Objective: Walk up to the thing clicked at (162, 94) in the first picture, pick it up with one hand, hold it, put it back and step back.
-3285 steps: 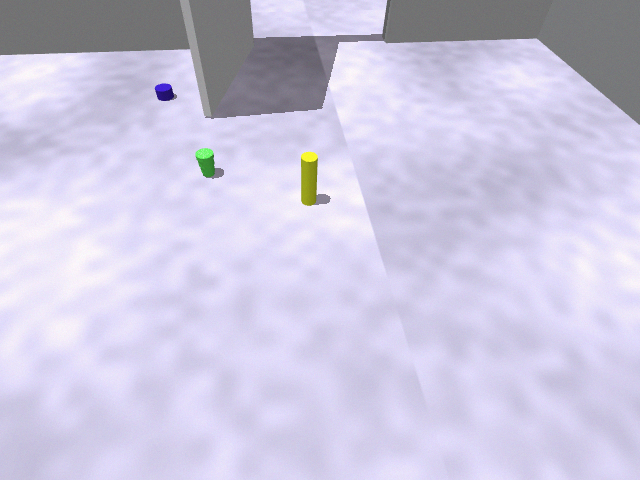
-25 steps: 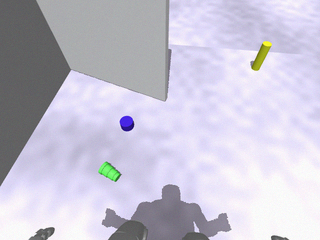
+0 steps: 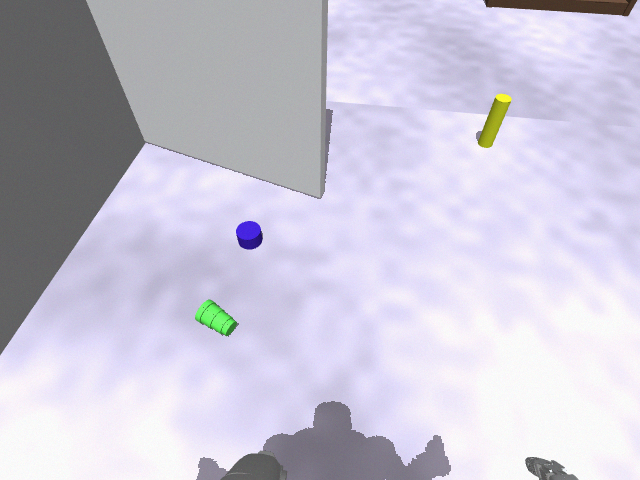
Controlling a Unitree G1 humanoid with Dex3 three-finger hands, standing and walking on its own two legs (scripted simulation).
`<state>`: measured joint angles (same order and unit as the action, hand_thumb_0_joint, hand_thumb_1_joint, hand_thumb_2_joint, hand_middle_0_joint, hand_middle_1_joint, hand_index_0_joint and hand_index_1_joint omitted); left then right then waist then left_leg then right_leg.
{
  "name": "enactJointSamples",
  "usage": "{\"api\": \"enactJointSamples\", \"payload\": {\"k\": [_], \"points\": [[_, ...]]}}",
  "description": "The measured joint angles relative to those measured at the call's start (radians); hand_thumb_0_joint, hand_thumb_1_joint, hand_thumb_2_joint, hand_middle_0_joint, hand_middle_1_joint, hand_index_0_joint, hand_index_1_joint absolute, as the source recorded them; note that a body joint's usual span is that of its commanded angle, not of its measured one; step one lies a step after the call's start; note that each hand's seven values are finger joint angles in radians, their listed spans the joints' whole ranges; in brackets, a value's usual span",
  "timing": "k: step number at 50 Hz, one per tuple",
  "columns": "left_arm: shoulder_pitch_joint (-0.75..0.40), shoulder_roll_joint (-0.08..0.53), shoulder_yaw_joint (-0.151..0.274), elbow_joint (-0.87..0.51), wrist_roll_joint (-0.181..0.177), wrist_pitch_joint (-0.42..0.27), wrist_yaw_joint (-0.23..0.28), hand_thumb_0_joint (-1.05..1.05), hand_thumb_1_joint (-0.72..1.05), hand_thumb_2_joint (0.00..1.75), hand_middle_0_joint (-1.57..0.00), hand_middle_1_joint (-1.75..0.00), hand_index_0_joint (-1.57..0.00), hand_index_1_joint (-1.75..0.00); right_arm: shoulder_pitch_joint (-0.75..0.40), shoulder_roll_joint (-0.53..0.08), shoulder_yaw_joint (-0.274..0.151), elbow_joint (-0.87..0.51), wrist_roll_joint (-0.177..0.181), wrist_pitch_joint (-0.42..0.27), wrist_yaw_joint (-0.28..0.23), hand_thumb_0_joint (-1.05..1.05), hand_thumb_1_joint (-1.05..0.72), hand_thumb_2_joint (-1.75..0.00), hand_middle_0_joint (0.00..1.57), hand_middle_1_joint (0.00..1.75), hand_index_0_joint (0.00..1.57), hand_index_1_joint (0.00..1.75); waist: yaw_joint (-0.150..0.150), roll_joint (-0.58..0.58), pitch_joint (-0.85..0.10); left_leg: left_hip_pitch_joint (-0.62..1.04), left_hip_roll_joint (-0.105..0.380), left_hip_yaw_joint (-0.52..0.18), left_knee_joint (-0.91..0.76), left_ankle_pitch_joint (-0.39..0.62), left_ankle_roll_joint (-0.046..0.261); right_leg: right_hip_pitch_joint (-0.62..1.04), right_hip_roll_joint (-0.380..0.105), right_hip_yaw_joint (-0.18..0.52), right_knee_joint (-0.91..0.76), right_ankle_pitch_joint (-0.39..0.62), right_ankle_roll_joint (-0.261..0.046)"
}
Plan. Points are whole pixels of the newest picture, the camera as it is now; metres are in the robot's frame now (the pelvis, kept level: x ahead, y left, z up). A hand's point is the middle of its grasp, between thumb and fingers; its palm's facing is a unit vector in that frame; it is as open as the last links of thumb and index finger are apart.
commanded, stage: step back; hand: left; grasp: from above
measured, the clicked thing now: (249, 235) +1.05 +0.32 -0.73
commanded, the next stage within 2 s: stand in 1.02 s
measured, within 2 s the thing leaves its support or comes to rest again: neither
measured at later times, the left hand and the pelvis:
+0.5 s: hand out of the picture +0.06 +0.28 -0.14, palm faces +0.05 -0.91 -0.40, open 7.4 cm; pelvis +0.00 +0.00 +0.00, yaw +4 degrees
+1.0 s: hand out of the picture +0.12 +0.29 -0.14, palm faces +0.07 -0.94 -0.35, open 7.4 cm; pelvis +0.04 +0.03 +0.01, yaw +4 degrees
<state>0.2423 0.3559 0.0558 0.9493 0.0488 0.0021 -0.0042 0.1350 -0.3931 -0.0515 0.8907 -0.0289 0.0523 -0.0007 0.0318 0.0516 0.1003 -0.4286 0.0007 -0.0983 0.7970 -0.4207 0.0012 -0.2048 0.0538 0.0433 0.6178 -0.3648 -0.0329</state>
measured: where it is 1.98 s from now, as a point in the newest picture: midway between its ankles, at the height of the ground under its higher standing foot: outside the picture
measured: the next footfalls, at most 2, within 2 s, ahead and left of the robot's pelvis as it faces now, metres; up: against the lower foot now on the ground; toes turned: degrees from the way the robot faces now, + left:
left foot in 0.20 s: +0.09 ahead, +0.16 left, +0.00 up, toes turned +4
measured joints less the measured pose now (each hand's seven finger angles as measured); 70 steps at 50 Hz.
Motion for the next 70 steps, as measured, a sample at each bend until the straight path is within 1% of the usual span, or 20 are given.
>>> {"api": "enactJointSamples", "payload": {"k": [2, 4, 9, 11, 12, 15, 18, 21, 23, 26, 28, 30, 32, 33, 35, 37, 41, 46, 53, 70], "points": [[0.015, -0.009, -0.001, 0.014, 0.000, -0.006, 0.001, 0.01, 0.90, 0.89, -0.21, -0.30, -0.21, -0.30, 0.023, -0.007, -0.001, 0.022, 0.010, -0.006, 0.005, 0.00, -0.90, -0.90, 0.20, 0.30, 0.21, 0.30, 0.006, -0.004, -0.010, 0.002, -0.032, -0.026, 0.061, 0.003, -0.005, 0.002, -0.017, 0.002, -0.016, 0.017, 0.003], [0.023, -0.013, 0.000, 0.021, 0.000, -0.014, 0.000, 0.01, 0.90, 0.89, -0.21, -0.30, -0.21, -0.30, 0.050, -0.014, -0.002, 0.044, 0.011, -0.014, 0.008, 0.00, -0.90, -0.90, 0.20, 0.30, 0.21, 0.30, 0.006, -0.004, -0.021, 0.025, -0.039, -0.028, 0.059, -0.002, -0.011, 0.000, -0.032, -0.005, -0.028, 0.029, 0.010], [0.017, 0.001, 0.002, 0.014, 0.000, -0.022, -0.009, 0.01, 0.90, 0.89, -0.21, -0.30, -0.21, -0.30, 0.106, -0.014, -0.005, 0.096, 0.002, -0.026, 0.019, 0.01, -0.90, -0.90, 0.20, 0.30, 0.21, 0.30, 0.000, -0.012, -0.034, 0.146, -0.014, 0.023, -0.141, -0.020, -0.010, -0.009, -0.066, -0.043, -0.024, 0.027, 0.028], [0.007, 0.017, -0.001, 0.013, -0.004, -0.014, -0.009, 0.01, 0.90, 0.89, -0.21, -0.30, -0.21, -0.30, 0.103, 0.003, -0.009, 0.112, -0.002, -0.039, 0.018, 0.01, -0.90, -0.90, 0.20, 0.30, 0.21, 0.30, 0.001, -0.048, -0.017, 0.187, -0.036, 0.047, -0.236, 0.131, -0.008, -0.018, -0.097, -0.034, 0.006, 0.014, 0.037], [0.006, 0.023, -0.003, 0.016, -0.010, -0.009, -0.009, 0.01, 0.90, 0.89, -0.21, -0.30, -0.21, -0.30, 0.102, 0.011, -0.010, 0.113, -0.005, -0.048, 0.017, 0.01, -0.90, -0.90, 0.20, 0.30, 0.21, 0.30, 0.002, -0.061, -0.016, 0.190, -0.044, 0.056, -0.247, 0.164, -0.005, -0.030, -0.101, -0.019, 0.029, -0.008, 0.029], [-0.002, 0.039, -0.004, 0.036, -0.020, 0.004, -0.010, 0.01, 0.90, 0.89, -0.21, -0.30, -0.21, -0.30, 0.103, 0.032, -0.006, 0.100, -0.008, -0.069, 0.021, 0.01, -0.90, -0.90, 0.20, 0.30, 0.21, 0.30, -0.015, -0.073, -0.025, 0.188, -0.037, 0.063, -0.250, 0.156, 0.014, -0.092, -0.076, -0.007, 0.162, -0.119, 0.011], [-0.012, 0.054, -0.001, 0.042, -0.025, -0.004, -0.015, 0.01, 0.90, 0.89, -0.21, -0.30, -0.21, -0.30, 0.103, 0.047, 0.002, 0.089, -0.010, -0.079, 0.021, 0.01, -0.90, -0.90, 0.20, 0.30, 0.21, 0.30, -0.027, -0.080, -0.027, 0.201, -0.022, 0.066, -0.266, 0.159, 0.009, -0.117, -0.073, -0.026, 0.167, -0.125, 0.006], [-0.029, 0.055, 0.005, 0.045, -0.024, -0.018, -0.017, 0.01, 0.90, 0.89, -0.21, -0.30, -0.20, -0.30, 0.098, 0.044, 0.003, 0.084, -0.008, -0.070, 0.021, 0.01, -0.90, -0.90, 0.20, 0.30, 0.21, 0.30, -0.039, -0.068, -0.029, 0.195, -0.005, 0.060, -0.239, 0.141, -0.009, -0.080, -0.069, -0.045, 0.024, -0.055, 0.007], [-0.046, 0.041, 0.008, 0.047, -0.017, -0.030, -0.010, 0.01, 0.90, 0.89, -0.21, -0.30, -0.20, -0.30, 0.095, 0.032, 0.003, 0.088, 0.002, -0.055, 0.016, 0.01, -0.90, -0.90, 0.20, 0.30, 0.21, 0.30, -0.042, -0.033, -0.026, 0.179, 0.020, 0.038, -0.178, 0.102, -0.015, -0.049, -0.045, -0.069, -0.041, 0.097, 0.013], [-0.057, 0.022, 0.005, 0.038, -0.008, -0.043, -0.008, 0.01, 0.90, 0.89, -0.21, -0.30, -0.21, -0.30, 0.093, 0.028, 0.004, 0.107, 0.007, -0.039, 0.005, 0.01, -0.90, -0.90, 0.20, 0.30, 0.21, 0.30, -0.029, -0.023, -0.042, 0.119, -0.009, 0.006, -0.024, -0.040, -0.003, -0.044, -0.045, -0.081, -0.034, 0.082, 0.005], [-0.063, 0.006, 0.001, 0.033, -0.010, -0.047, -0.007, 0.00, 0.90, 0.89, -0.21, -0.30, -0.21, -0.30, 0.092, 0.018, 0.003, 0.113, 0.008, -0.044, 0.004, 0.01, -0.90, -0.90, 0.20, 0.30, 0.21, 0.30, -0.021, -0.021, -0.040, 0.090, -0.018, 0.013, 0.033, -0.049, 0.000, -0.028, -0.055, -0.082, -0.050, 0.077, 0.007], [-0.068, -0.004, -0.005, 0.033, -0.010, -0.050, -0.007, 0.00, 0.90, 0.89, -0.21, -0.30, -0.21, -0.30, 0.089, 0.008, 0.001, 0.118, 0.008, -0.052, 0.006, 0.01, -0.90, -0.90, 0.20, 0.30, 0.21, 0.30, -0.016, -0.019, -0.039, 0.080, -0.008, 0.028, 0.014, -0.036, 0.000, -0.017, -0.064, -0.083, -0.062, 0.076, 0.015], [-0.074, -0.004, -0.010, 0.035, -0.012, -0.046, -0.009, 0.00, 0.90, 0.89, -0.21, -0.30, -0.21, -0.30, 0.085, 0.004, 0.001, 0.123, 0.007, -0.060, 0.009, 0.01, -0.90, -0.90, 0.20, 0.30, 0.21, 0.30, -0.015, -0.025, -0.035, 0.101, 0.009, 0.054, -0.081, -0.004, -0.001, -0.012, -0.076, -0.084, -0.056, 0.065, 0.025], [-0.077, -0.003, -0.013, 0.037, -0.016, -0.042, -0.010, 0.00, 0.90, 0.89, -0.21, -0.30, -0.21, -0.30, 0.083, 0.003, 0.000, 0.126, 0.005, -0.064, 0.009, 0.01, -0.90, -0.90, 0.20, 0.30, 0.21, 0.30, -0.018, -0.028, -0.032, 0.121, 0.014, 0.066, -0.149, 0.038, -0.001, -0.012, -0.082, -0.086, -0.045, 0.054, 0.031], [-0.086, 0.003, -0.018, 0.039, -0.022, -0.032, -0.008, 0.00, 0.90, 0.89, -0.21, -0.30, -0.21, -0.30, 0.070, 0.007, -0.003, 0.135, -0.001, -0.071, 0.004, 0.01, -0.90, -0.90, 0.20, 0.30, 0.21, 0.30, -0.021, -0.044, -0.020, 0.152, 0.007, 0.081, -0.231, 0.193, -0.009, -0.019, -0.099, -0.082, -0.003, 0.025, 0.044], [-0.094, 0.008, -0.021, 0.048, -0.036, -0.017, -0.005, 0.00, 0.90, 0.89, -0.21, -0.30, -0.21, -0.30, 0.053, 0.019, 0.002, 0.144, -0.001, -0.072, 0.000, 0.01, -0.90, -0.90, 0.20, 0.30, 0.21, 0.30, -0.016, -0.063, -0.017, 0.155, 0.001, 0.097, -0.223, 0.179, -0.009, -0.021, -0.106, -0.065, 0.007, 0.012, 0.046], [-0.113, 0.013, -0.028, 0.076, -0.040, -0.012, -0.001, 0.01, 0.90, 0.89, -0.21, -0.30, -0.21, -0.30, 0.014, 0.042, 0.021, 0.160, 0.006, -0.067, 0.003, 0.01, -0.90, -0.90, 0.20, 0.30, 0.21, 0.30, -0.018, -0.060, -0.020, 0.161, 0.022, 0.092, -0.220, 0.151, -0.011, 0.016, -0.080, -0.064, -0.062, 0.039, 0.053], [-0.135, 0.015, -0.032, 0.099, -0.043, -0.018, 0.001, 0.01, 0.90, 0.89, -0.21, -0.30, -0.21, -0.30, -0.042, 0.063, 0.032, 0.173, 0.013, -0.068, 0.001, 0.01, -0.90, -0.90, 0.20, 0.30, 0.21, 0.30, -0.019, -0.064, -0.022, 0.184, 0.022, 0.093, -0.262, 0.165, -0.011, 0.043, -0.081, -0.064, -0.114, 0.058, 0.054], [-0.163, 0.007, -0.039, 0.131, -0.042, -0.020, 0.003, 0.00, 0.90, 0.89, -0.21, -0.30, -0.21, -0.30, -0.104, 0.065, 0.038, 0.192, 0.019, -0.068, 0.001, 0.00, -0.90, -0.90, 0.20, 0.30, 0.21, 0.30, -0.014, -0.055, -0.026, 0.221, 0.018, 0.098, -0.324, 0.191, -0.009, 0.080, -0.084, -0.062, -0.177, 0.087, 0.059], [-0.154, -0.011, -0.054, 0.194, -0.035, -0.022, -0.006, 0.00, 0.90, 0.89, -0.21, -0.30, -0.21, -0.30, -0.082, 0.047, 0.047, 0.236, 0.024, -0.065, 0.010, 0.00, -0.90, -0.90, 0.20, 0.30, 0.21, 0.30, -0.030, -0.044, -0.034, 0.287, 0.024, 0.098, -0.456, 0.272, -0.018, 0.141, -0.077, -0.065, -0.303, 0.165, 0.055]]}}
